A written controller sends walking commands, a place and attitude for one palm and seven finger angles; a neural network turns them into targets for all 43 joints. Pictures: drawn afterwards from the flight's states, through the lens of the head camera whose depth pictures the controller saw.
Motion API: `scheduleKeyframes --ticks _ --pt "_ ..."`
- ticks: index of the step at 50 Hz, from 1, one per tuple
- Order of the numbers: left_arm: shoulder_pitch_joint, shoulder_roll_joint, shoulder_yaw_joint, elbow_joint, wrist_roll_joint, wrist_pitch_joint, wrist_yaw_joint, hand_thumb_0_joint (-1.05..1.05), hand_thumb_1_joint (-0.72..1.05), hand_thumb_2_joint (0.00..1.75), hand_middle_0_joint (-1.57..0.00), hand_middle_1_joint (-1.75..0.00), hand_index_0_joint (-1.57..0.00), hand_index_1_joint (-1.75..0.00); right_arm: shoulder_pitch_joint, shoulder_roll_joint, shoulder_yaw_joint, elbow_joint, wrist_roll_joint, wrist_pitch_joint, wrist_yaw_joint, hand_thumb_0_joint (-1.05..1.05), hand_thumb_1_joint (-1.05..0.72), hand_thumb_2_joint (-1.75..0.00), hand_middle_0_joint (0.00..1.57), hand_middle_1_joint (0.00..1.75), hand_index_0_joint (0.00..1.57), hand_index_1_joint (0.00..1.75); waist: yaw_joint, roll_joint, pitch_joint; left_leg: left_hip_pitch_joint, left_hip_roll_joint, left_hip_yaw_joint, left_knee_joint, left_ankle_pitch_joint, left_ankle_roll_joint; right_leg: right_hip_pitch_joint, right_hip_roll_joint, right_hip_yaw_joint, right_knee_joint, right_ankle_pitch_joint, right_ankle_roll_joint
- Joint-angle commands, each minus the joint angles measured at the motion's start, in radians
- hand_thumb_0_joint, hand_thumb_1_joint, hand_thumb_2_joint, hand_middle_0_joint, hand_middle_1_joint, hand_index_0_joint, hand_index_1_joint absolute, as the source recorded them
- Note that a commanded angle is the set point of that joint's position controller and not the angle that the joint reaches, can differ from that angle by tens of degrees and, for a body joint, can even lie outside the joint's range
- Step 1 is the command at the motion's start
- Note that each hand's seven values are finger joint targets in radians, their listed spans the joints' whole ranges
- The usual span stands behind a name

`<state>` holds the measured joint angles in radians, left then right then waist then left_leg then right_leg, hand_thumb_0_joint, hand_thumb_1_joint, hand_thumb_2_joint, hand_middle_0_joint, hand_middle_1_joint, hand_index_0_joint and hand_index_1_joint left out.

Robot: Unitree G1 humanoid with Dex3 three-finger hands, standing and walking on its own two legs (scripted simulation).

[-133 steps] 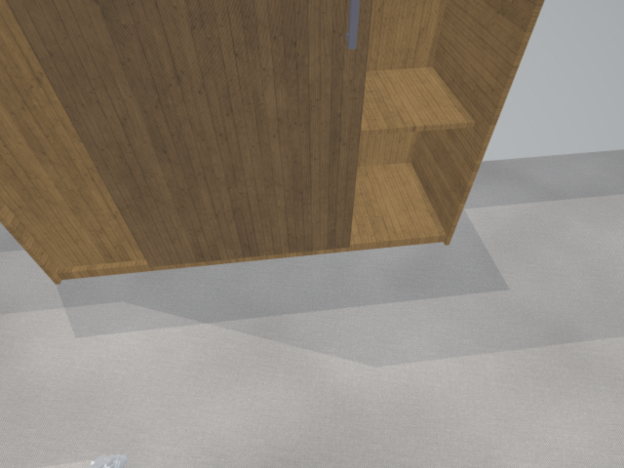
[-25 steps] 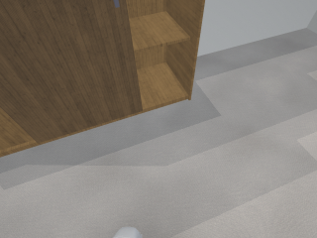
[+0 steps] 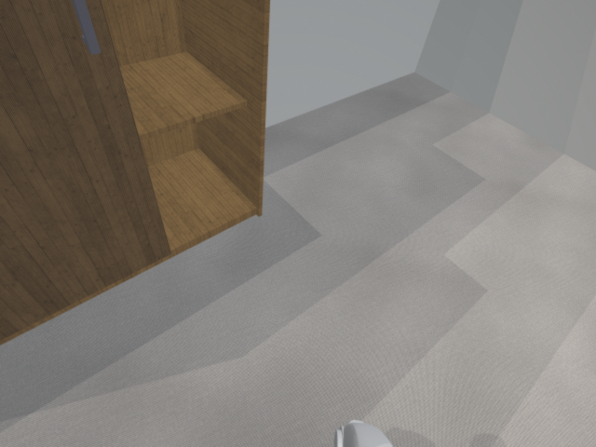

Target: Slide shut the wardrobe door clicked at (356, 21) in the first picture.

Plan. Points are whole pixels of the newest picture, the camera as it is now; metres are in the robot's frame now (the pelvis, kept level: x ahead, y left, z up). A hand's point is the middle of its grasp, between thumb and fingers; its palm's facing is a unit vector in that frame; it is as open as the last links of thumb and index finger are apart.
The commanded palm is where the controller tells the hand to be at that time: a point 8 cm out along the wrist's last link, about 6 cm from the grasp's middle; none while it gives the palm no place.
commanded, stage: walk to a spot facing it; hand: left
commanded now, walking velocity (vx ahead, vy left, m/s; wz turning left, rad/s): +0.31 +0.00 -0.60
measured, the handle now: out of the picture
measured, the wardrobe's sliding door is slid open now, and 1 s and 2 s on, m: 0.42 0.42 0.42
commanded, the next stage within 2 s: turn to face it in 0.98 s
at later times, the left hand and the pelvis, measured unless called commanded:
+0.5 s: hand (241, 333) +0.34 +0.12 -0.18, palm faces -0.30 -0.93 -0.20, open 7.2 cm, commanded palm none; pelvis +0.21 -0.04 -0.02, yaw -16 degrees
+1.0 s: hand (277, 250) +0.55 +0.07 -0.18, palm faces -0.52 -0.84 -0.14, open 7.4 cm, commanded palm none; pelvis +0.39 -0.04 +0.00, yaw -34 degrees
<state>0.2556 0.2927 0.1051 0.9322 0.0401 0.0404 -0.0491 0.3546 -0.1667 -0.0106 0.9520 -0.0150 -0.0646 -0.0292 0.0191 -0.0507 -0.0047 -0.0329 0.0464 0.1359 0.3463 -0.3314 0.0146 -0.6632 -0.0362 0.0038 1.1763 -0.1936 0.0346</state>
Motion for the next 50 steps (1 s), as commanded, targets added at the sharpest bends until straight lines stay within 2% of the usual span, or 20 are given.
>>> scheduleKeyframes --ticks 1,5,7,9,11,12,13,14,17,19,23,26,30,31,32,33,35,37,39,50 --pt "-0.174 -0.047 -0.031 -0.113 -0.005 -0.027 -0.02 0.0 0.9 0.9 -0.2 -0.3 -0.2 -0.3 0.14 -0.144 -0.031 0.012 -0.004 -0.031 -0.014 0.0 -0.9 -0.9 0.2 0.3 0.2 0.3 -0.051 0.188 0.144 0.1 0.237 -0.06 -0.097 0.594 0.053 -0.2 -0.032 -0.078 -0.088 0.033 0.0" --pt "-0.312 -0.07 -0.047 -0.134 -0.012 -0.033 -0.025 0.0 0.9 0.9 -0.2 -0.3 -0.2 -0.3 0.2 -0.135 -0.031 0.056 -0.013 -0.023 -0.015 0.0 -0.9 -0.9 0.2 0.3 0.2 0.3 -0.09 0.197 0.187 0.095 0.237 0.035 -0.084 0.714 0.064 -0.076 -0.004 -0.155 -0.358 0.034 -0.033" --pt "-0.288 -0.049 -0.047 -0.122 -0.012 -0.039 -0.02 0.0 0.9 0.9 -0.2 -0.3 -0.2 -0.3 0.198 -0.158 -0.041 0.067 -0.011 -0.02 -0.013 0.0 -0.9 -0.9 0.2 0.3 0.2 0.3 -0.069 0.206 0.136 0.122 0.258 0.073 0.003 0.957 0.065 0.048 0.038 -0.19 -0.443 -0.008 -0.07" --pt "-0.157 -0.02 -0.033 -0.086 -0.012 -0.047 -0.012 0.0 0.9 0.9 -0.2 -0.3 -0.2 -0.3 0.153 -0.2 -0.054 0.064 -0.006 -0.019 -0.012 0.0 -0.9 -0.9 0.2 0.3 0.2 0.3 0.005 0.232 0.046 0.128 0.272 0.116 0.171 1.152 0.053 0.229 0.078 -0.202 -0.492 -0.031 -0.112" --pt "0.101 0.071 -0.006 -0.006 -0.005 -0.069 0.001 0.0 0.9 0.9 -0.2 -0.3 -0.2 -0.3 0.119 -0.206 -0.051 0.046 0.008 -0.015 0.001 0.0 -0.9 -0.9 0.2 0.3 0.2 0.3 0.126 0.191 -0.107 -0.116 0.244 0.134 0.577 0.923 -0.002 0.712 0.058 -0.161 -0.621 0.053 -0.159" --pt "0.195 0.175 0.011 0.014 -0.009 -0.079 0.018 0.0 0.9 0.9 -0.2 -0.3 -0.2 -0.3 0.15 -0.126 -0.039 0.024 0.027 -0.014 0.012 0.0 -0.9 -0.9 0.2 0.3 0.2 0.3 0.144 -0.023 -0.225 -0.456 0.116 0.108 0.932 0.084 -0.041 0.997 -0.236 0.241 -0.66 0.138 -0.272" --pt "0.235 0.235 0.024 0.024 -0.036 -0.077 0.029 0.0 0.9 0.9 -0.2 -0.3 -0.2 -0.3 0.09 -0.098 -0.04 -0.021 0.028 -0.023 0.001 0.0 -0.9 -0.9 0.2 0.3 0.2 0.3 0.135 -0.079 -0.283 -0.639 0.046 -0.005 1.189 -0.278 -0.049 1.047 -0.421 0.564 -0.753 0.325 -0.371" --pt "0.192 0.222 0.025 0.002 -0.038 -0.075 0.039 0.0 0.9 0.9 -0.2 -0.3 -0.2 -0.3 0.028 -0.128 -0.045 -0.041 0.017 -0.026 0.003 0.0 -0.9 -0.9 0.2 0.3 0.2 0.3 0.13 -0.021 -0.227 -0.67 0.093 -0.115 1.184 -0.161 -0.043 0.929 -0.385 0.505 -0.799 0.275 -0.362" --pt "-0.014 0.111 -0.005 -0.032 -0.027 -0.085 0.058 0.0 0.9 0.9 -0.2 -0.3 -0.2 -0.3 0.008 -0.112 -0.048 -0.017 -0.006 0.011 0.01 0.0 -0.9 -0.9 0.2 0.3 0.2 0.3 -0.005 0.099 -0.04 -0.556 0.17 -0.134 1.009 -0.058 -0.057 0.495 -0.281 0.297 -0.865 0.114 -0.288" --pt "-0.076 0.084 -0.013 -0.041 -0.014 -0.09 0.055 0.0 0.9 0.9 -0.2 -0.3 -0.2 -0.3 0.082 -0.075 -0.046 0.004 -0.013 0.039 0.014 0.0 -0.9 -0.9 0.2 0.3 0.2 0.3 -0.067 0.039 -0.003 -0.461 0.162 -0.098 0.879 -0.03 -0.071 0.301 -0.209 0.182 -0.907 0.044 -0.248" --pt "-0.09 0.076 -0.01 -0.036 -0.01 -0.092 0.044 0.0 0.9 0.9 -0.2 -0.3 -0.2 -0.3 0.039 -0.062 -0.051 -0.028 -0.014 0.041 0.033 0.0 -0.9 -0.9 0.2 0.3 0.2 0.3 -0.077 -0.053 0.033 -0.394 0.126 -0.062 0.618 0.086 -0.081 0.19 -0.126 0.152 -0.947 -0.168 -0.224" --pt "-0.033 0.088 -0.007 -0.029 -0.013 -0.088 0.037 0.0 0.9 0.9 -0.2 -0.3 -0.2 -0.3 -0.071 -0.077 -0.052 -0.069 -0.013 0.022 0.039 0.0 -0.9 -0.9 0.2 0.3 0.2 0.3 -0.026 -0.076 0.046 -0.386 0.078 -0.042 0.459 0.086 -0.075 0.262 -0.125 0.196 -0.919 -0.194 -0.217" --pt "-0.027 0.079 -0.001 -0.046 -0.021 -0.077 0.037 0.0 0.9 0.9 -0.2 -0.3 -0.2 -0.3 -0.039 -0.115 -0.063 -0.066 -0.007 -0.004 0.026 0.0 -0.9 -0.9 0.2 0.3 0.2 0.3 -0.057 -0.026 0.019 -0.115 0.034 -0.02 0.192 0.097 -0.073 0.23 -0.09 0.203 -0.766 -0.132 -0.173" --pt "-0.017 0.033 -0.01 -0.06 -0.024 -0.074 0.034 0.0 0.9 0.9 -0.2 -0.3 -0.2 -0.3 0.046 -0.177 -0.077 -0.045 -0.012 -0.012 0.014 0.0 -0.9 -0.9 0.2 0.3 0.2 0.3 -0.098 0.1 -0.018 0.054 0.131 -0.154 0.079 -0.011 -0.04 0.129 -0.018 0.16 -0.574 -0.13 -0.132" --pt "-0.002 -0.038 -0.022 -0.08 -0.031 -0.073 0.024 0.0 0.9 0.9 -0.2 -0.3 -0.2 -0.3 0.152 -0.293 -0.103 -0.034 -0.028 -0.011 0.013 0.0 -0.9 -0.9 0.2 0.3 0.2 0.3 -0.129 0.397 -0.061 0.169 0.416 -0.491 -0.056 -0.113 0.057 -0.044 0.106 -0.012 -0.229 -0.359 -0.067" --pt "-0.035 -0.002 -0.014 -0.092 -0.018 -0.074 0.029 0.0 0.9 0.9 -0.2 -0.3 -0.2 -0.3 0.144 -0.268 -0.089 -0.03 -0.024 -0.004 0.011 0.0 -0.9 -0.9 0.2 0.3 0.2 0.3 -0.131 0.355 -0.04 0.075 0.51 -0.6 -0.145 -0.209 0.108 -0.073 0.056 0.016 -0.028 -0.389 -0.054" --pt "-0.071 0.0 0.0 -0.08 -0.012 -0.075 0.014 0.0 0.9 0.9 -0.2 -0.3 -0.2 -0.3 0.032 -0.188 -0.064 -0.054 -0.016 -0.01 0.007 0.0 -0.9 -0.9 0.2 0.3 0.2 0.3 -0.081 0.165 0.076 -0.078 0.438 -0.424 -0.149 -0.044 0.102 -0.083 -0.021 0.022 0.097 -0.237 -0.042" --pt "-0.007 -0.026 -0.003 -0.049 -0.01 -0.057 0.008 0.0 0.9 0.9 -0.2 -0.3 -0.2 -0.3 -0.05 -0.132 -0.048 -0.05 -0.009 -0.019 0.001 0.0 -0.9 -0.9 0.2 0.3 0.2 0.3 -0.021 0.163 0.06 -0.099 0.358 -0.173 -0.088 0.351 0.051 -0.022 -0.053 -0.009 0.09 -0.141 -0.016" --pt "0.024 -0.046 -0.007 -0.034 -0.013 -0.035 0.011 0.0 0.9 0.9 -0.2 -0.3 -0.2 -0.3 -0.029 -0.132 -0.049 -0.036 -0.008 -0.02 -0.005 0.0 -0.9 -0.9 0.2 0.3 0.2 0.3 -0.017 0.177 -0.005 -0.049 0.317 -0.029 -0.035 0.608 0.045 0.018 -0.046 -0.032 0.075 -0.112 0.004" --pt "-0.141 -0.075 -0.012 -0.088 -0.011 -0.011 0.01 0.0 0.9 0.9 -0.2 -0.3 -0.2 -0.3 -0.013 -0.171 -0.085 -0.004 -0.014 0.027 -0.001 0.0 -0.9 -0.9 0.2 0.3 0.2 0.3 -0.063 0.271 0.041 0.023 0.33 0.156 0.065 0.677 0.067 0.111 -0.023 -0.144 -0.387 -0.086 -0.005"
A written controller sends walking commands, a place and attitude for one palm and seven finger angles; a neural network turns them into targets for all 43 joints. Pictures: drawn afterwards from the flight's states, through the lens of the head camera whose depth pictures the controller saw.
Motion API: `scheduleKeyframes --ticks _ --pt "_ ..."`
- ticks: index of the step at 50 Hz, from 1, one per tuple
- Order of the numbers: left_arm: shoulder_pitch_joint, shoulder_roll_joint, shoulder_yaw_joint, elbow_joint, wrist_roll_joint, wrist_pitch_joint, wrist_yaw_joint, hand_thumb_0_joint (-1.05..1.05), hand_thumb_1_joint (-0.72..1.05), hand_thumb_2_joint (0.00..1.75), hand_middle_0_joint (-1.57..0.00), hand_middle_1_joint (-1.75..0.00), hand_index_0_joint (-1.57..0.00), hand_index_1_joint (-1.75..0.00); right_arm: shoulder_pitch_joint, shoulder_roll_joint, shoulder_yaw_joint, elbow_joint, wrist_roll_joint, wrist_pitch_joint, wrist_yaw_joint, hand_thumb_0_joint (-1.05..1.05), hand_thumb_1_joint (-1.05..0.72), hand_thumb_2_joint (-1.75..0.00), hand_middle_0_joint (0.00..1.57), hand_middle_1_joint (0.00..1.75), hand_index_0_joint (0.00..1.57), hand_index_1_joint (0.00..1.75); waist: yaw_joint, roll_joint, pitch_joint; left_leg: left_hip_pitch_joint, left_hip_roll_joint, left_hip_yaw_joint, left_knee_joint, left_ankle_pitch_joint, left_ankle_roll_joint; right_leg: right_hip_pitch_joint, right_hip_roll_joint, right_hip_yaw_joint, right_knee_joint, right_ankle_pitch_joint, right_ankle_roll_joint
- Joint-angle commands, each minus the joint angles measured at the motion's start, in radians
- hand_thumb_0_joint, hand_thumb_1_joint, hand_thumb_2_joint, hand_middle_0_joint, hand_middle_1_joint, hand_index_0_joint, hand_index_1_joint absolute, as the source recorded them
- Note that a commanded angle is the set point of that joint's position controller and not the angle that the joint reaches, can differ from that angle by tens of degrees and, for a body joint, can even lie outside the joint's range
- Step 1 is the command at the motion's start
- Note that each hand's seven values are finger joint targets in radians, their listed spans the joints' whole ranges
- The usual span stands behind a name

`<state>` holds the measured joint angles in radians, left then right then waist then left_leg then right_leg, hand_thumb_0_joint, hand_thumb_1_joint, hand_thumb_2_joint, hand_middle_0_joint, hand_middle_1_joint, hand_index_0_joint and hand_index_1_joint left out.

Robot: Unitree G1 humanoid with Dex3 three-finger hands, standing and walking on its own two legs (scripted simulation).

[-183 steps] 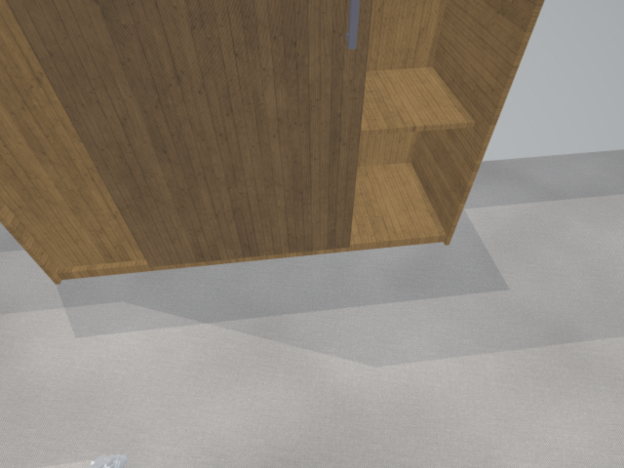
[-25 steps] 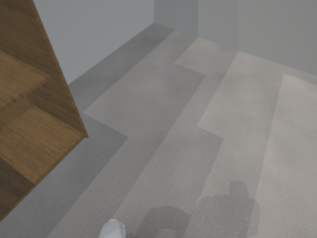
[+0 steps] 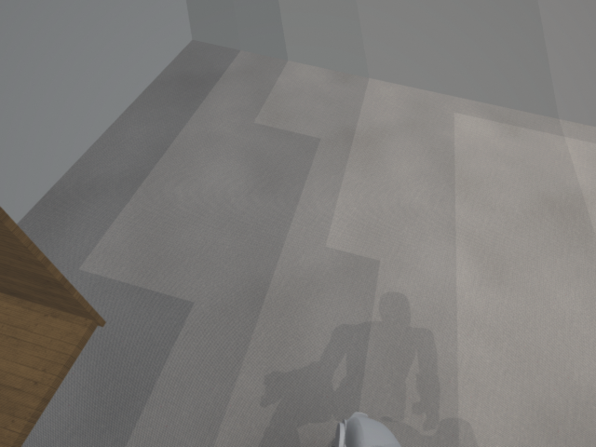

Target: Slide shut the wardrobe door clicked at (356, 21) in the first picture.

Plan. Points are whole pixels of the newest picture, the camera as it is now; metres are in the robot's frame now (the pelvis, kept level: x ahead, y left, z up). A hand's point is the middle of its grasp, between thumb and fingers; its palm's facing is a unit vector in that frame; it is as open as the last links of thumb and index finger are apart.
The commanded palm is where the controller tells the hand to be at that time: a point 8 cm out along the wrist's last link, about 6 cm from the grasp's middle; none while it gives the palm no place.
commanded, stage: turn to face it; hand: left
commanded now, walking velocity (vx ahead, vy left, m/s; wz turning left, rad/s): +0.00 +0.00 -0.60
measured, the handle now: out of the picture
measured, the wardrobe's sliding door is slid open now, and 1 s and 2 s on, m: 0.42 0.42 0.42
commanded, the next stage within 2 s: none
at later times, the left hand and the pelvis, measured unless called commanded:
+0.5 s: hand (194, 411) +0.19 +0.16 -0.18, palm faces +0.10 -0.98 -0.15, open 7.3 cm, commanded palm none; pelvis +0.09 -0.01 -0.02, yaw +5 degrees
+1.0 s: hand out of the picture +0.12 +0.17 -0.15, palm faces +0.37 -0.88 -0.31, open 7.3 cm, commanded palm none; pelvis +0.09 -0.06 -0.01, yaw +21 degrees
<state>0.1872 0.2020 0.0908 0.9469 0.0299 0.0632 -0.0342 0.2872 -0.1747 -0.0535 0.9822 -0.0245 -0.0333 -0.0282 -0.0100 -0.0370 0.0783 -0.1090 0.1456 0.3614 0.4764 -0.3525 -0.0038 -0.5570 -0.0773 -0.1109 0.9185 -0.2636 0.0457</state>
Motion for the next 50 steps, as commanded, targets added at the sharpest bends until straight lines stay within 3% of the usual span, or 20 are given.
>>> scheduleKeyframes --ticks 1,4,5,6,7,9,12,18,23,24,25,26,28,32,40,46,47,48,49,50 --pt "-0.079 0.024 0.002 -0.107 0.0 -0.038 -0.003 0.0 0.9 0.9 -0.2 -0.3 -0.2 -0.3 0.059 -0.166 -0.047 -0.032 -0.005 -0.001 -0.001 0.0 -0.9 -0.9 0.2 0.3 0.2 0.3 -0.035 0.252 -0.046 0.104 0.237 -0.07 -0.034 0.728 0.081 0.039 0.031 -0.037 -0.165 -0.029 -0.027" --pt "0.075 0.076 0.011 -0.074 0.005 -0.064 0.008 0.0 0.9 0.9 -0.2 -0.3 -0.2 -0.3 0.042 -0.192 -0.054 -0.048 0.006 0.006 0.007 0.0 -0.9 -0.9 0.2 0.3 0.2 0.3 0.058 0.184 -0.139 0.044 0.211 -0.041 0.269 0.851 0.024 0.328 0.084 -0.064 -0.371 0.087 -0.069" --pt "0.182 0.163 0.027 -0.041 0.013 -0.085 0.024 0.0 0.9 0.9 -0.2 -0.3 -0.2 -0.3 0.078 -0.148 -0.039 -0.055 0.019 0.008 0.017 0.0 -0.9 -0.9 0.2 0.3 0.2 0.3 0.099 -0.018 -0.26 -0.202 0.146 -0.042 0.515 0.558 -0.022 0.65 -0.076 0.122 -0.404 0.454 -0.127" --pt "0.276 0.258 0.044 -0.007 -0.004 -0.091 0.039 0.0 0.9 0.9 -0.2 -0.3 -0.2 -0.3 0.063 -0.073 -0.019 -0.087 0.024 0.007 0.012 0.0 -0.9 -0.9 0.2 0.3 0.2 0.3 0.118 -0.213 -0.354 -0.458 -0.035 -0.121 0.792 -0.275 -0.072 0.809 -0.355 0.464 -0.4 1.014 -0.267" --pt "0.267 0.242 0.033 -0.004 -0.023 -0.086 0.053 0.0 0.9 0.9 -0.2 -0.3 -0.2 -0.3 0.022 -0.088 -0.01 -0.089 0.029 0.021 -0.007 0.0 -0.9 -0.9 0.2 0.3 0.2 0.3 0.117 -0.116 -0.376 -0.422 -0.026 -0.309 0.833 -0.298 -0.052 0.719 -0.366 0.408 -0.434 1.06 -0.308" --pt "0.103 0.166 0.007 -0.027 -0.014 -0.083 0.067 0.0 0.9 0.9 -0.2 -0.3 -0.2 -0.3 0.018 -0.072 -0.004 -0.051 0.015 0.035 -0.007 0.0 -0.9 -0.9 0.2 0.3 0.2 0.3 0.056 -0.102 -0.229 -0.427 -0.008 -0.36 0.843 -0.198 -0.044 0.522 -0.31 0.324 -0.503 0.709 -0.283" --pt "-0.061 0.101 -0.025 -0.042 -0.005 -0.089 0.071 0.0 0.9 0.9 -0.2 -0.3 -0.2 -0.3 0.125 -0.035 0.005 0.024 0.01 0.058 0.001 0.0 -0.9 -0.9 0.2 0.3 0.2 0.3 -0.044 -0.064 -0.124 -0.289 -0.009 -0.348 0.629 -0.087 -0.044 0.296 -0.222 0.093 -0.559 0.503 -0.206" --pt "-0.023 0.129 -0.009 -0.032 -0.005 -0.068 0.072 0.0 0.9 0.9 -0.2 -0.3 -0.2 -0.3 0.031 -0.031 0.001 -0.014 0.012 0.063 0.021 0.0 -0.9 -0.9 0.2 0.3 0.2 0.3 0.012 -0.098 -0.06 -0.305 -0.04 -0.266 0.417 -0.092 -0.047 0.327 -0.259 0.049 -0.568 0.343 -0.204" --pt "-0.027 0.133 0.009 -0.047 -0.011 -0.053 0.07 0.0 0.9 0.9 -0.2 -0.3 -0.2 -0.3 0.058 -0.05 -0.015 -0.033 0.004 0.058 0.034 0.0 -0.9 -0.9 0.2 0.3 0.2 0.3 -0.015 -0.055 -0.074 -0.166 -0.053 -0.221 0.136 0.1 -0.034 0.283 -0.248 -0.042 -0.417 0.196 -0.119" --pt "-0.019 0.111 0.008 -0.058 -0.017 -0.045 0.066 0.0 0.9 0.9 -0.2 -0.3 -0.2 -0.3 0.094 -0.095 -0.027 -0.034 0.001 0.052 0.036 0.0 -0.9 -0.9 0.2 0.3 0.2 0.3 -0.031 0.085 -0.092 -0.107 -0.003 -0.323 0.019 0.23 -0.002 0.221 -0.191 -0.076 -0.291 0.079 -0.07" --pt "0.001 0.053 0.004 -0.09 -0.025 -0.039 0.062 0.0 0.9 0.9 -0.2 -0.3 -0.2 -0.3 0.124 -0.191 -0.047 -0.051 -0.007 0.044 0.033 0.0 -0.9 -0.9 0.2 0.3 0.2 0.3 -0.039 0.349 -0.091 -0.061 0.21 -0.648 -0.115 0.457 0.111 0.061 -0.062 -0.116 -0.091 -0.229 0.01" --pt "-0.065 0.044 -0.006 -0.127 -0.018 -0.04 0.061 0.0 0.9 0.9 -0.2 -0.3 -0.2 -0.3 0.155 -0.23 -0.057 -0.048 -0.011 0.043 0.021 0.0 -0.9 -0.9 0.2 0.3 0.2 0.3 -0.072 0.348 -0.091 -0.061 0.319 -0.809 -0.191 0.524 0.219 -0.019 -0.008 -0.022 0.141 -0.407 0.021" --pt "-0.102 0.054 0.003 -0.122 -0.009 -0.042 0.06 0.0 0.9 0.9 -0.2 -0.3 -0.2 -0.3 0.114 -0.207 -0.053 -0.049 -0.005 0.034 0.007 0.0 -0.9 -0.9 0.2 0.3 0.2 0.3 -0.057 0.249 -0.127 -0.043 0.243 -0.749 -0.164 0.434 0.194 -0.087 -0.022 0.099 0.3 -0.275 0.012" --pt "-0.03 0.07 0.011 -0.075 -0.014 -0.043 0.047 0.0 0.9 0.9 -0.2 -0.3 -0.2 -0.3 -0.001 -0.174 -0.04 -0.088 0.003 0.019 0.003 0.0 -0.9 -0.9 0.2 0.3 0.2 0.3 -0.011 0.157 -0.154 -0.026 0.113 -0.54 -0.139 0.517 0.147 -0.025 -0.027 0.1 0.245 -0.114 0.034" --pt "-0.053 0.078 0.006 -0.105 -0.021 -0.032 0.051 0.0 0.9 0.9 -0.2 -0.3 -0.2 -0.3 -0.018 -0.235 -0.066 -0.099 0.0 0.043 0.017 0.0 -0.9 -0.9 0.2 0.3 0.2 0.3 -0.039 0.191 -0.139 -0.038 0.102 -0.635 -0.146 0.361 0.177 0.059 0.011 0.093 -0.005 -0.177 0.044" --pt "0.098 0.107 0.007 -0.093 -0.027 -0.05 0.058 0.0 0.9 0.9 -0.2 -0.3 -0.2 -0.3 -0.126 -0.248 -0.08 -0.147 0.005 0.062 0.029 0.0 -0.9 -0.9 0.2 0.3 0.2 0.3 0.034 0.185 -0.164 -0.232 0.014 -0.656 -0.026 0.309 0.11 0.397 0.052 0.062 -0.451 -0.008 0.018" --pt "0.141 0.173 0.016 -0.095 -0.015 -0.061 0.064 0.0 0.9 0.9 -0.2 -0.3 -0.2 -0.3 -0.129 -0.204 -0.077 -0.163 0.015 0.064 0.036 0.0 -0.9 -0.9 0.2 0.3 0.2 0.3 0.056 0.029 -0.173 -0.355 -0.065 -0.581 0.118 0.175 0.044 0.52 -0.072 0.174 -0.621 -0.009 -0.016" --pt "0.132 0.275 0.034 -0.109 0.001 -0.068 0.071 0.0 0.9 0.9 -0.2 -0.3 -0.2 -0.3 -0.123 -0.119 -0.061 -0.197 0.015 0.064 0.04 0.0 -0.9 -0.9 0.2 0.3 0.2 0.3 0.056 -0.309 -0.125 -0.576 -0.222 -0.385 0.384 -0.181 -0.048 0.56 -0.375 0.487 -0.698 0.016 -0.133" --pt "0.102 0.271 0.025 -0.13 -0.009 -0.064 0.073 0.0 0.9 0.9 -0.2 -0.3 -0.2 -0.3 -0.151 -0.178 -0.07 -0.203 -0.001 0.068 0.037 0.0 -0.9 -0.9 0.2 0.3 0.2 0.3 0.058 -0.248 -0.12 -0.541 -0.165 -0.44 0.567 -0.23 -0.033 0.417 -0.429 0.463 -0.686 0.054 -0.185" --pt "0.039 0.24 0.023 -0.14 -0.008 -0.066 0.075 0.0 0.9 0.9 -0.2 -0.3 -0.2 -0.3 -0.163 -0.173 -0.074 -0.189 -0.002 0.079 0.041 0.0 -0.9 -0.9 0.2 0.3 0.2 0.3 0.027 -0.226 -0.068 -0.527 -0.145 -0.451 0.676 -0.18 -0.03 0.327 -0.378 0.424 -0.686 0.026 -0.181"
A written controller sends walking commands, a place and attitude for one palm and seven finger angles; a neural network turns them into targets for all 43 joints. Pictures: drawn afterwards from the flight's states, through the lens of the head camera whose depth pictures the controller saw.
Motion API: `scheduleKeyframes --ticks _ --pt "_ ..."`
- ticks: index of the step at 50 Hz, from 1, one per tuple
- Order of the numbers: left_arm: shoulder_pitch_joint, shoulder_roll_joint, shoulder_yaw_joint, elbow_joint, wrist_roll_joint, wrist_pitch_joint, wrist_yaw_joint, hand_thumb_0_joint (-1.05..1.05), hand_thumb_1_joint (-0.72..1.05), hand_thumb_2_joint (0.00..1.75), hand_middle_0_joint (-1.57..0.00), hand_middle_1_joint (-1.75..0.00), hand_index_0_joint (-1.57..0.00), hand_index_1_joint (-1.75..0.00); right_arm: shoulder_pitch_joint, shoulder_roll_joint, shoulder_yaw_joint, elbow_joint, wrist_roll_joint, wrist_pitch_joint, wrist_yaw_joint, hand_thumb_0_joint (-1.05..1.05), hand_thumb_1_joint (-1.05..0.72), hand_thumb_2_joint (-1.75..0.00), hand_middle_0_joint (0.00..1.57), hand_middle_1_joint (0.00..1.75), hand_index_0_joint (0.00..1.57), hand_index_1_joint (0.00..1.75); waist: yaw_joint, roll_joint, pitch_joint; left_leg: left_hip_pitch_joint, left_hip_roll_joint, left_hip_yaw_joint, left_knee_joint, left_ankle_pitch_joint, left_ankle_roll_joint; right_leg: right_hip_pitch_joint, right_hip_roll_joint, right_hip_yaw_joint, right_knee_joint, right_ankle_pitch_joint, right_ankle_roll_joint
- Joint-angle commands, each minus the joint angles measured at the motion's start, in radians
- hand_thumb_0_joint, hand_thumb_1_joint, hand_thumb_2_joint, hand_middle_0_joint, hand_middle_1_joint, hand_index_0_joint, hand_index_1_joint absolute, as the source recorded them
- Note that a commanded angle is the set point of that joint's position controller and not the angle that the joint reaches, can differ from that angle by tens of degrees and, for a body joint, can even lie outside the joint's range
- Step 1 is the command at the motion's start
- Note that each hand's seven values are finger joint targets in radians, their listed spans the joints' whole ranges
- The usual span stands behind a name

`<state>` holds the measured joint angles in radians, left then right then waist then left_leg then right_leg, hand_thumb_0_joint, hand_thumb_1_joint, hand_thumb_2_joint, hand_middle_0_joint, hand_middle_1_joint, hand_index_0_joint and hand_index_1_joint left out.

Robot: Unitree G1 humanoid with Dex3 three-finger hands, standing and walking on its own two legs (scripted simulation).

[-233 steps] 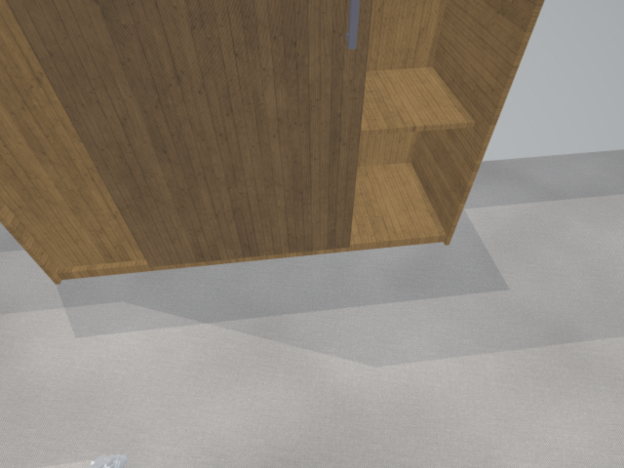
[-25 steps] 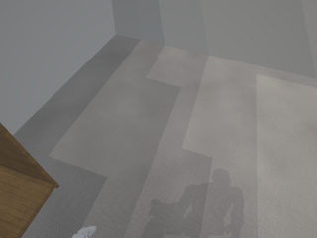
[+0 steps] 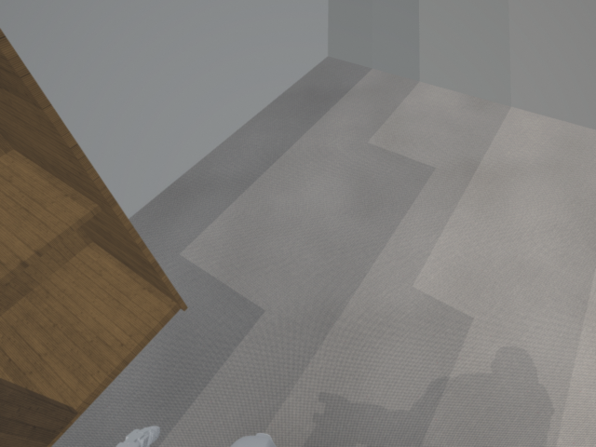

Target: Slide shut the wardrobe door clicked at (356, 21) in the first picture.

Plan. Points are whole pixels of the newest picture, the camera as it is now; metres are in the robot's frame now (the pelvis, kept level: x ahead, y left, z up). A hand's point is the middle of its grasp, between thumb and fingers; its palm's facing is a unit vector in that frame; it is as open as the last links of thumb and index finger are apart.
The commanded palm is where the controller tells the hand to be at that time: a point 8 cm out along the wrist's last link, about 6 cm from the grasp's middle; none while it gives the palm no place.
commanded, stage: turn to face it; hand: left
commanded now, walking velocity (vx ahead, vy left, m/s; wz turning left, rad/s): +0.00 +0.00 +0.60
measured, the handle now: out of the picture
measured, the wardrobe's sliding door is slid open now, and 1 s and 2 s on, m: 0.42 0.42 0.42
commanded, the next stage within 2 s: take the last steps up to it in 1.54 s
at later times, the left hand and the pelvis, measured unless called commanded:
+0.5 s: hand out of the picture -0.07 +0.22 -0.17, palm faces +0.38 -0.88 -0.28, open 7.4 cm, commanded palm none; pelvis -0.02 +0.00 +0.00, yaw +20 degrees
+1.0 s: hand out of the picture -0.05 +0.17 -0.13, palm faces +0.59 -0.75 -0.28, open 7.3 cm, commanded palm none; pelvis +0.00 -0.04 +0.01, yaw +38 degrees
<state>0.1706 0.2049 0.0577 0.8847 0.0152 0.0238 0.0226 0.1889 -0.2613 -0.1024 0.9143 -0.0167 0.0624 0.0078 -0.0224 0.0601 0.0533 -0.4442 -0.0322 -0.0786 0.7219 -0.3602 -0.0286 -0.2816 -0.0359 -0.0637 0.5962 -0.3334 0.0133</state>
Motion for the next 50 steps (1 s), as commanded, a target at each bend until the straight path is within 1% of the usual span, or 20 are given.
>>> scheduleKeyframes --ticks 1,2,4,13,16,18,19,20,21,22,27,32,36,37,38,39,41,43,45,50 --pt "0.005 0.201 0.042 -0.087 0.006 -0.029 0.013 0.0 0.9 0.9 -0.2 -0.3 -0.2 -0.3 -0.05 -0.09 -0.024 -0.096 -0.01 -0.012 0.012 0.0 -0.9 -0.9 0.2 0.3 0.2 0.3 0.01 -0.244 -0.003 -0.188 0.052 0.004 0.505 -0.09 -0.013 0.022 -0.354 0.274 -0.341 0.127 -0.131" --pt "-0.031 0.166 0.033 -0.095 0.007 -0.03 0.014 0.0 0.9 0.9 -0.2 -0.3 -0.2 -0.3 -0.023 -0.078 -0.021 -0.079 -0.009 -0.01 0.019 0.0 -0.9 -0.9 0.2 0.3 0.2 0.3 -0.018 -0.199 0.008 -0.177 0.065 0.027 0.522 -0.036 -0.024 0.024 -0.308 0.178 -0.303 0.219 -0.113" --pt "-0.008 0.157 0.027 -0.093 0.009 -0.038 0.012 0.0 0.9 0.9 -0.2 -0.3 -0.2 -0.3 -0.011 -0.068 -0.013 -0.067 -0.007 -0.006 0.024 0.0 -0.9 -0.9 0.2 0.3 0.2 0.3 -0.01 -0.221 -0.007 -0.164 0.069 0.068 0.514 0.006 -0.044 0.076 -0.282 0.077 -0.272 0.335 -0.109" --pt "0.138 0.215 0.041 -0.033 0.017 -0.026 0.008 0.0 0.9 0.9 -0.2 -0.3 -0.2 -0.3 -0.162 -0.045 0.016 -0.107 0.0 -0.011 0.026 0.0 -0.9 -0.9 0.2 0.3 0.2 0.3 0.079 -0.255 -0.052 -0.065 0.077 0.162 0.152 -0.086 -0.046 0.225 -0.342 -0.003 -0.214 0.513 -0.139" --pt "0.144 0.233 0.051 -0.022 0.016 -0.021 0.006 0.0 0.9 0.9 -0.2 -0.3 -0.2 -0.3 -0.141 -0.041 0.024 -0.108 0.005 -0.023 0.023 0.0 -0.9 -0.9 0.2 0.3 0.2 0.3 0.082 -0.283 -0.101 0.026 0.063 0.199 0.006 -0.081 -0.023 0.252 -0.355 -0.035 -0.155 0.591 -0.129" --pt "0.13 0.234 0.055 -0.016 0.011 -0.016 0.003 0.0 0.9 0.9 -0.2 -0.3 -0.2 -0.3 -0.087 -0.057 0.021 -0.1 0.002 -0.032 0.02 0.0 -0.9 -0.9 0.2 0.3 0.2 0.3 0.051 -0.261 -0.134 0.134 0.054 0.224 -0.175 0.036 -0.011 0.24 -0.338 -0.095 -0.061 0.589 -0.082" --pt "0.123 0.228 0.059 -0.018 0.001 -0.013 0.0 0.0 0.9 0.9 -0.2 -0.3 -0.2 -0.3 -0.034 -0.09 0.011 -0.088 -0.001 -0.039 0.018 0.0 -0.9 -0.9 0.2 0.3 0.2 0.3 0.016 -0.207 -0.155 0.283 0.067 0.206 -0.3 0.169 0.006 0.144 -0.323 -0.122 0.049 0.536 -0.041" --pt "0.123 0.188 0.056 -0.044 -0.004 -0.011 -0.008 0.0 0.9 0.9 -0.2 -0.3 -0.2 -0.3 0.039 -0.192 -0.015 -0.079 -0.007 -0.049 0.012 0.0 -0.9 -0.9 0.2 0.3 0.2 0.3 -0.026 0.027 -0.212 0.491 0.241 -0.033 -0.343 0.427 0.091 -0.081 -0.233 -0.162 0.258 0.276 0.03" --pt "0.06 0.128 0.031 -0.097 -0.005 -0.01 -0.014 0.0 0.9 0.9 -0.2 -0.3 -0.2 -0.3 0.103 -0.281 -0.036 -0.063 -0.001 -0.047 0.006 0.0 -0.9 -0.9 0.2 0.3 0.2 0.3 -0.063 0.263 -0.19 0.559 0.461 -0.28 -0.341 0.852 0.233 -0.327 -0.119 -0.125 0.451 -0.331 0.086" --pt "-0.008 0.147 0.027 -0.118 0.005 0.004 -0.005 0.0 0.9 0.9 -0.2 -0.3 -0.2 -0.3 0.146 -0.274 -0.031 -0.037 0.005 -0.043 0.0 0.0 -0.9 -0.9 0.2 0.3 0.2 0.3 -0.075 0.143 -0.176 0.512 0.475 -0.26 -0.321 0.809 0.265 -0.346 -0.121 -0.021 0.537 -0.327 0.077" --pt "0.037 0.139 0.041 -0.057 -0.003 0.007 -0.017 0.0 0.9 0.9 -0.2 -0.3 -0.2 -0.3 -0.068 -0.175 -0.002 -0.091 -0.005 -0.049 -0.011 0.0 -0.9 -0.9 0.2 0.3 0.2 0.3 0.017 0.112 -0.077 0.251 0.261 -0.08 -0.361 0.507 0.175 -0.23 -0.092 0.03 0.505 -0.095 0.082" --pt "0.014 0.125 0.036 -0.079 -0.005 0.011 -0.013 0.0 0.9 0.9 -0.2 -0.3 -0.2 -0.3 -0.052 -0.186 -0.013 -0.084 -0.008 -0.039 -0.005 0.0 -0.9 -0.9 0.2 0.3 0.2 0.3 0.004 0.102 -0.061 0.197 0.245 -0.168 -0.383 0.32 0.188 -0.143 -0.039 0.021 0.297 -0.106 0.076" --pt "0.097 0.121 0.033 -0.078 -0.01 -0.011 -0.008 0.0 0.9 0.9 -0.2 -0.3 -0.2 -0.3 -0.073 -0.183 -0.022 -0.096 -0.005 -0.033 -0.005 0.0 -0.9 -0.9 0.2 0.3 0.2 0.3 0.041 0.097 -0.112 0.17 0.204 -0.201 -0.257 0.437 0.158 0.042 0.012 -0.004 -0.006 0.019 0.066" --pt "0.133 0.148 0.041 -0.073 -0.008 -0.02 -0.004 0.0 0.9 0.9 -0.2 -0.3 -0.2 -0.3 -0.078 -0.163 -0.021 -0.102 0.002 -0.033 -0.002 0.0 -0.9 -0.9 0.2 0.3 0.2 0.3 0.063 0.04 -0.126 0.099 0.164 -0.187 -0.19 0.386 0.122 0.156 -0.011 0.019 -0.148 0.104 0.057" --pt "0.167 0.225 0.056 -0.073 0.007 -0.033 0.005 0.0 0.9 0.9 -0.2 -0.3 -0.2 -0.3 -0.054 -0.098 -0.012 -0.116 0.01 -0.035 0.003 0.0 -0.9 -0.9 0.2 0.3 0.2 0.3 0.076 -0.182 -0.146 -0.062 0.056 -0.072 0.004 0.152 0.048 0.293 -0.218 0.217 -0.288 0.132 0.002" --pt "0.158 0.304 0.065 -0.085 0.014 -0.03 0.007 0.0 0.9 0.9 -0.2 -0.3 -0.2 -0.3 -0.057 -0.056 -0.004 -0.146 0.005 -0.037 0.005 0.0 -0.9 -0.9 0.2 0.3 0.2 0.3 0.077 -0.374 -0.126 -0.176 -0.041 0.043 0.238 -0.237 -0.008 0.268 -0.455 0.42 -0.321 0.27 -0.118" --pt "0.072 0.242 0.054 -0.102 0.004 -0.029 0.011 0.0 0.9 0.9 -0.2 -0.3 -0.2 -0.3 -0.062 -0.105 -0.022 -0.112 -0.005 -0.016 0.008 0.0 -0.9 -0.9 0.2 0.3 0.2 0.3 0.047 -0.3 -0.052 -0.143 0.029 -0.019 0.5 -0.164 0.003 0.07 -0.406 0.356 -0.348 0.116 -0.152" --pt "-0.028 0.18 0.033 -0.123 0.006 -0.029 0.011 0.0 0.9 0.9 -0.2 -0.3 -0.2 -0.3 -0.017 -0.085 -0.014 -0.074 -0.01 -0.007 0.022 0.0 -0.9 -0.9 0.2 0.3 0.2 0.3 -0.008 -0.204 -0.002 -0.141 0.06 0.02 0.556 -0.033 -0.016 0.041 -0.314 0.151 -0.309 0.162 -0.114" --pt "-0.006 0.166 0.028 -0.117 0.007 -0.035 0.012 0.0 0.9 0.9 -0.2 -0.3 -0.2 -0.3 -0.005 -0.072 -0.008 -0.064 -0.008 -0.004 0.027 0.0 -0.9 -0.9 0.2 0.3 0.2 0.3 0.001 -0.247 -0.013 -0.136 0.065 0.055 0.528 0.002 -0.032 0.077 -0.289 0.064 -0.294 0.24 -0.108" --pt "0.097 0.194 0.034 -0.071 0.01 -0.03 0.012 0.0 0.9 0.9 -0.2 -0.3 -0.2 -0.3 -0.08 -0.056 0.004 -0.071 -0.005 0.001 0.027 0.0 -0.9 -0.9 0.2 0.3 0.2 0.3 0.053 -0.222 -0.032 -0.114 0.072 0.109 0.344 -0.044 -0.044 0.186 -0.322 0.011 -0.281 0.341 -0.132"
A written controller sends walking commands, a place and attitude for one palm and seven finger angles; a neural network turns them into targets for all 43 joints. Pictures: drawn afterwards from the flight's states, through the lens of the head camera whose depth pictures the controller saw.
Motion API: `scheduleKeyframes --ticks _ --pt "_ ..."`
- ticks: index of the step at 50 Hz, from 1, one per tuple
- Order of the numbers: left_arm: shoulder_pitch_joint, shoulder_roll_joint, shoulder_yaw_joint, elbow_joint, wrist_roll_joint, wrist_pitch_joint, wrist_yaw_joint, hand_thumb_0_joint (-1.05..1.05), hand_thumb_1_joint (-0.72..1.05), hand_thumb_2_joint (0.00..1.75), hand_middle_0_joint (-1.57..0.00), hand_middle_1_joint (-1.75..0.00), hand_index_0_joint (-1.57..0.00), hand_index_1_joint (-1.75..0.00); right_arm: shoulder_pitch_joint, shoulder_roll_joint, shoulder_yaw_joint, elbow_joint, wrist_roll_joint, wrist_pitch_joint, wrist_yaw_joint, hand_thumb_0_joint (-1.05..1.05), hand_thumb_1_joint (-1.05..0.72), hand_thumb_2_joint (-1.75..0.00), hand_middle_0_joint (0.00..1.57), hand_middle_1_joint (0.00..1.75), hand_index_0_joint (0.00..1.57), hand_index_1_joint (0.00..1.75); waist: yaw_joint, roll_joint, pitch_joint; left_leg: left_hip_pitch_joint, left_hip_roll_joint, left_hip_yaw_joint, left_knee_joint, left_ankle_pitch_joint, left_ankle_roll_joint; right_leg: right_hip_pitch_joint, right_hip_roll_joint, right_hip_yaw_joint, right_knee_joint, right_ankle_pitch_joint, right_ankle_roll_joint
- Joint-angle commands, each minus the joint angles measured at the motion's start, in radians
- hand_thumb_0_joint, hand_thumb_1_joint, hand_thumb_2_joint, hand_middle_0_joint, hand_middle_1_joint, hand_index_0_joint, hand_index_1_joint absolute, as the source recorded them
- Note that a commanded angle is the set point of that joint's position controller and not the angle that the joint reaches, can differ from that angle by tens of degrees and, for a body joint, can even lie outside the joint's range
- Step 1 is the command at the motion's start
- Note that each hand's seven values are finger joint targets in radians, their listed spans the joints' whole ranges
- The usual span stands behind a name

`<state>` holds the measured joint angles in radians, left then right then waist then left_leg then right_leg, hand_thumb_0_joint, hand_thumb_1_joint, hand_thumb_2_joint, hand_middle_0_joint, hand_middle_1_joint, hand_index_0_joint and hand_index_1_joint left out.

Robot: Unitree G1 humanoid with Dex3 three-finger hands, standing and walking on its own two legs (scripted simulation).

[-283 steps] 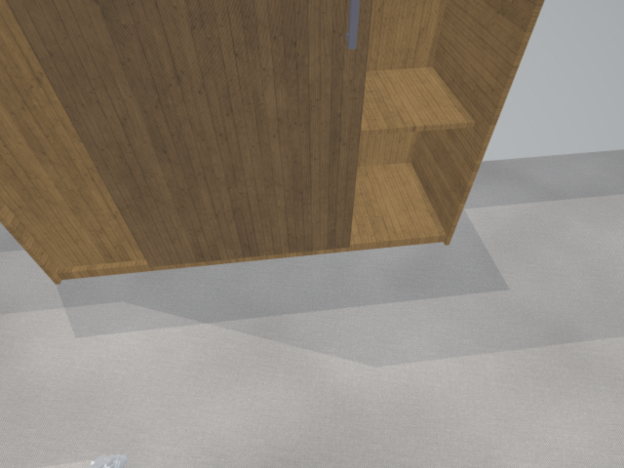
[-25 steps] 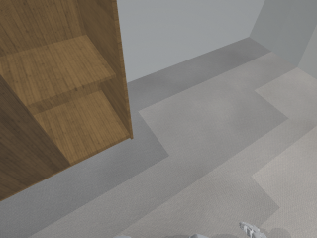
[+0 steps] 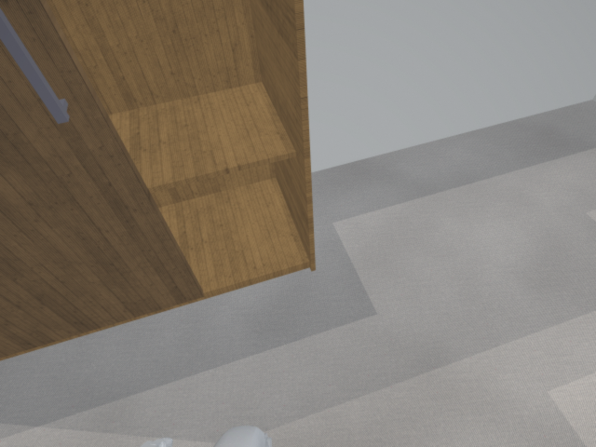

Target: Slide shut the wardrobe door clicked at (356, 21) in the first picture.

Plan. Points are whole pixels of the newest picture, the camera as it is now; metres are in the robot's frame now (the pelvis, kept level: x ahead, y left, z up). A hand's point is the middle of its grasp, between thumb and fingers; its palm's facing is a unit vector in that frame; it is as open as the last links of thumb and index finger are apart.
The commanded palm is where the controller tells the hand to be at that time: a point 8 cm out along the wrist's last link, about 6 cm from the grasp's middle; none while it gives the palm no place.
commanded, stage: turn to face it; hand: left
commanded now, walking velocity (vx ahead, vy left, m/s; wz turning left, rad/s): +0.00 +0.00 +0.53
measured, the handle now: (22, 48) +0.66 +0.47 +0.23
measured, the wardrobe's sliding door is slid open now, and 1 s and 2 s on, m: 0.42 0.42 0.42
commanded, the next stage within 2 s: take the last steps up to it in 0.54 s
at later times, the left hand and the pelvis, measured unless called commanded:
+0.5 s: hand out of the picture +0.01 +0.27 -0.17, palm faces +0.26 -0.93 -0.25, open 7.4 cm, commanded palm none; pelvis +0.00 +0.05 +0.00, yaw +12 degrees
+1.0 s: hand out of the picture -0.07 +0.18 -0.15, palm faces +0.41 -0.88 -0.24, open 7.3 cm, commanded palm none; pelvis +0.02 +0.02 +0.01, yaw +20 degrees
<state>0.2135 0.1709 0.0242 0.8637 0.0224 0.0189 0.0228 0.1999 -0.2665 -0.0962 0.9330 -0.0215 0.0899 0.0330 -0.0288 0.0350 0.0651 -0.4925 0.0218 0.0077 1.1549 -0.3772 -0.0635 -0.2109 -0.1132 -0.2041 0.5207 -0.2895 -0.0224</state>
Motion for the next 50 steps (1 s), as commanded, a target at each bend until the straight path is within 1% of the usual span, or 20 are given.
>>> scheduleKeyframes --ticks 1,6,9,10,11,12,13,16,18,27,29,31,32,33,34,35,36,38,41,50 --pt "0.059 0.235 0.07 -0.046 0.004 -0.024 0.012 0.0 0.9 0.9 -0.2 -0.3 -0.2 -0.3 -0.099 -0.049 0.002 -0.094 0.001 -0.029 0.001 0.0 -0.9 -0.9 0.2 0.3 0.2 0.3 0.062 -0.201 -0.057 -0.055 0.022 0.032 -0.136 -0.039 -0.008 0.13 -0.257 0.145 -0.197 0.322 -0.105" --pt "0.081 0.265 0.083 -0.014 0.009 -0.015 0.007 0.0 0.9 0.9 -0.2 -0.3 -0.2 -0.3 -0.106 -0.027 0.02 -0.101 0.009 -0.048 -0.004 0.0 -0.9 -0.9 0.2 0.3 0.2 0.3 0.082 -0.24 -0.103 0.078 0.002 0.099 -0.399 -0.073 0.021 0.159 -0.275 0.098 -0.111 0.485 -0.105" --pt "0.063 0.257 0.088 -0.003 -0.002 -0.006 0.001 0.0 0.9 0.9 -0.2 -0.3 -0.2 -0.3 -0.012 -0.056 0.017 -0.081 0.004 -0.062 -0.011 0.0 -0.9 -0.9 0.2 0.3 0.2 0.3 0.024 -0.19 -0.142 0.286 -0.001 0.113 -0.682 0.129 0.046 0.076 -0.243 0.024 0.044 0.438 -0.025" --pt "0.062 0.227 0.083 -0.017 -0.011 -0.001 -0.004 0.0 0.9 0.9 -0.2 -0.3 -0.2 -0.3 0.051 -0.131 -0.001 -0.071 -0.001 -0.074 -0.013 0.0 -0.9 -0.9 0.2 0.3 0.2 0.3 -0.014 -0.016 -0.186 0.462 0.106 -0.034 -0.768 0.333 0.096 -0.08 -0.179 -0.009 0.226 0.281 0.032" --pt "0.037 0.15 0.061 -0.062 -0.015 0.001 -0.013 0.0 0.9 0.9 -0.2 -0.3 -0.2 -0.3 0.098 -0.237 -0.024 -0.069 -0.005 -0.077 -0.02 0.0 -0.9 -0.9 0.2 0.3 0.2 0.3 -0.038 0.276 -0.17 0.569 0.364 -0.364 -0.799 0.728 0.236 -0.371 -0.038 -0.006 0.436 -0.315 0.105" --pt "-0.047 0.158 0.047 -0.092 -0.002 0.008 -0.005 0.0 0.9 0.9 -0.2 -0.3 -0.2 -0.3 0.155 -0.25 -0.023 -0.046 0.003 -0.071 -0.03 0.0 -0.9 -0.9 0.2 0.3 0.2 0.3 -0.066 0.179 -0.158 0.524 0.41 -0.357 -0.775 0.845 0.297 -0.379 -0.028 0.106 0.548 -0.377 0.094" --pt "-0.041 0.137 0.053 -0.068 -0.006 0.012 0.003 0.0 0.9 0.9 -0.2 -0.3 -0.2 -0.3 0.133 -0.222 -0.016 -0.037 0.002 -0.078 -0.045 0.0 -0.9 -0.9 0.2 0.3 0.2 0.3 -0.045 0.231 -0.181 0.533 0.367 -0.331 -0.762 0.87 0.291 -0.403 -0.025 0.16 0.606 -0.347 0.097" --pt "-0.004 0.16 0.059 -0.001 -0.011 0.013 -0.009 0.0 0.9 0.9 -0.2 -0.3 -0.2 -0.3 -0.011 -0.135 0.015 -0.068 0.002 -0.082 -0.053 0.0 -0.9 -0.9 0.2 0.3 0.2 0.3 0.016 0.13 -0.105 0.423 0.235 -0.165 -0.779 0.78 0.234 -0.347 -0.016 0.18 0.653 -0.153 0.101" --pt "0.023 0.155 0.056 0.019 -0.011 0.016 -0.011 0.0 0.9 0.9 -0.2 -0.3 -0.2 -0.3 -0.027 -0.127 0.018 -0.07 0.005 -0.088 -0.053 0.0 -0.9 -0.9 0.2 0.3 0.2 0.3 0.028 0.091 -0.105 0.403 0.216 -0.137 -0.801 0.728 0.229 -0.307 -0.009 0.176 0.608 -0.113 0.108" --pt "-0.026 0.12 0.04 0.006 -0.013 0.013 -0.002 0.0 0.9 0.9 -0.2 -0.3 -0.2 -0.3 0.018 -0.118 0.01 -0.03 -0.002 -0.076 -0.051 0.0 -0.9 -0.9 0.2 0.3 0.2 0.3 0.003 0.112 -0.079 0.382 0.214 -0.223 -0.807 0.6 0.249 -0.191 0.048 0.159 0.289 -0.157 0.096" --pt "-0.007 0.114 0.039 0.013 -0.017 0.005 0.002 0.0 0.9 0.9 -0.2 -0.3 -0.2 -0.3 0.012 -0.115 0.009 -0.024 -0.003 -0.074 -0.05 0.0 -0.9 -0.9 0.2 0.3 0.2 0.3 0.011 0.111 -0.08 0.345 0.207 -0.246 -0.788 0.607 0.242 -0.123 0.067 0.152 0.202 -0.128 0.085" --pt "0.053 0.113 0.04 0.033 -0.018 -0.003 0.006 0.0 0.9 0.9 -0.2 -0.3 -0.2 -0.3 -0.007 -0.107 0.01 -0.021 0.001 -0.073 -0.049 0.0 -0.9 -0.9 0.2 0.3 0.2 0.3 0.045 0.096 -0.089 0.292 0.181 -0.24 -0.749 0.551 0.214 -0.018 0.074 0.143 0.048 -0.012 0.079" --pt "0.082 0.124 0.041 0.044 -0.015 -0.013 0.009 0.0 0.9 0.9 -0.2 -0.3 -0.2 -0.3 -0.01 -0.089 0.013 -0.017 0.008 -0.075 -0.046 0.0 -0.9 -0.9 0.2 0.3 0.2 0.3 0.059 0.059 -0.098 0.247 0.151 -0.221 -0.708 0.476 0.18 0.073 0.061 0.15 -0.085 0.091 0.075" --pt "0.11 0.161 0.045 0.058 -0.007 -0.027 0.013 0.0 0.9 0.9 -0.2 -0.3 -0.2 -0.3 0.009 -0.04 0.021 -0.012 0.015 -0.079 -0.041 0.0 -0.9 -0.9 0.2 0.3 0.2 0.3 0.066 -0.061 -0.124 0.159 0.078 -0.158 -0.602 0.273 0.123 0.185 -0.045 0.26 -0.196 0.125 0.052" --pt "0.131 0.243 0.06 0.063 0.006 -0.037 0.014 0.0 0.9 0.9 -0.2 -0.3 -0.2 -0.3 0.027 0.023 0.035 -0.033 0.018 -0.08 -0.036 0.0 -0.9 -0.9 0.2 0.3 0.2 0.3 0.063 -0.297 -0.115 -0.011 -0.062 -0.024 -0.438 -0.085 0.059 0.249 -0.267 0.507 -0.268 0.113 -0.044" --pt "0.158 0.265 0.067 0.054 -0.002 -0.035 0.009 0.0 0.9 0.9 -0.2 -0.3 -0.2 -0.3 -0.008 -0.031 0.02 -0.043 0.002 -0.061 -0.038 0.0 -0.9 -0.9 0.2 0.3 0.2 0.3 0.102 -0.336 -0.08 -0.038 -0.041 -0.069 -0.272 -0.221 0.057 0.132 -0.346 0.59 -0.344 -0.053 -0.116" --pt "0.135 0.238 0.066 0.057 -0.002 -0.034 0.008 0.0 0.9 0.9 -0.2 -0.3 -0.2 -0.3 -0.037 -0.049 0.01 -0.036 -0.004 -0.055 -0.031 0.0 -0.9 -0.9 0.2 0.3 0.2 0.3 0.096 -0.296 0.001 -0.073 -0.022 -0.093 -0.148 -0.159 0.064 0.042 -0.322 0.611 -0.396 -0.252 -0.13" --pt "0.076 0.182 0.056 0.051 -0.001 -0.046 0.005 0.0 0.9 0.9 -0.2 -0.3 -0.2 -0.3 -0.001 -0.042 0.006 0.001 -0.011 -0.058 -0.012 0.0 -0.9 -0.9 0.2 0.3 0.2 0.3 0.049 -0.143 0.045 -0.109 0.015 -0.069 -0.043 -0.004 0.059 0.026 -0.25 0.474 -0.39 -0.283 -0.094" --pt "0.12 0.137 0.044 0.071 -0.004 -0.071 0.001 0.0 0.9 0.9 -0.2 -0.3 -0.2 -0.3 0.043 -0.008 0.009 0.028 -0.012 -0.062 -0.003 0.0 -0.9 -0.9 0.2 0.3 0.2 0.3 0.046 -0.155 0.027 -0.109 0.031 -0.034 -0.022 0.124 0.035 0.057 -0.185 0.318 -0.376 -0.126 -0.057" --pt "0.28 0.131 0.041 0.183 0.009 -0.094 -0.003 0.0 0.9 0.9 -0.2 -0.3 -0.2 -0.3 -0.065 0.024 0.025 0.007 -0.007 -0.084 0.007 0.0 -0.9 -0.9 0.2 0.3 0.2 0.3 0.091 -0.177 0.051 -0.135 0.077 0.034 -0.278 0.141 0.029 0.147 -0.213 0.269 -0.396 -0.059 -0.098"
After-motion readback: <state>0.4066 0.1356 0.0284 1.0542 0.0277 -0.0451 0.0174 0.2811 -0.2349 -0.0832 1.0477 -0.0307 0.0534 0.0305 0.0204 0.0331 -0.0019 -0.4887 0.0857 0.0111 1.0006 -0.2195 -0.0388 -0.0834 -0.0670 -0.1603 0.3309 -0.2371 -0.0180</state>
